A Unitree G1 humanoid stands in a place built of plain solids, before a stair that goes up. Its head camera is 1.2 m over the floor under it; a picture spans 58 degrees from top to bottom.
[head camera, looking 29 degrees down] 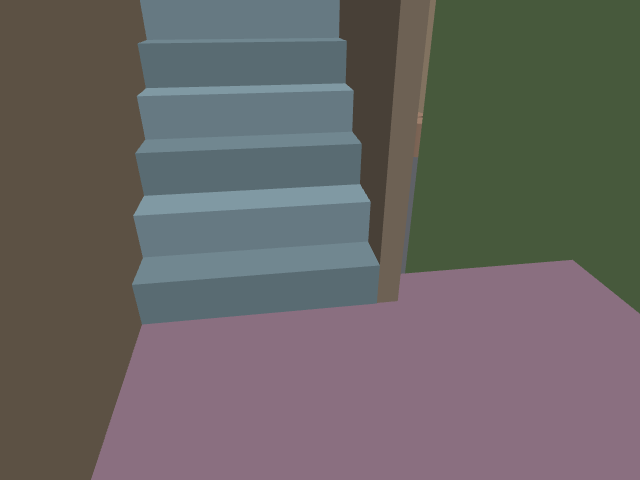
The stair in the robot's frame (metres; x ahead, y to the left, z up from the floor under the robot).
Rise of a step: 0.20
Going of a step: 0.21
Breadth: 1.02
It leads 8 degrees to the left of straight ahead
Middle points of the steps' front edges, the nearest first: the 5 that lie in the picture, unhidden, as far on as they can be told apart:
1.50 0.25 0.21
1.71 0.28 0.41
1.92 0.31 0.61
2.13 0.34 0.82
2.35 0.37 1.02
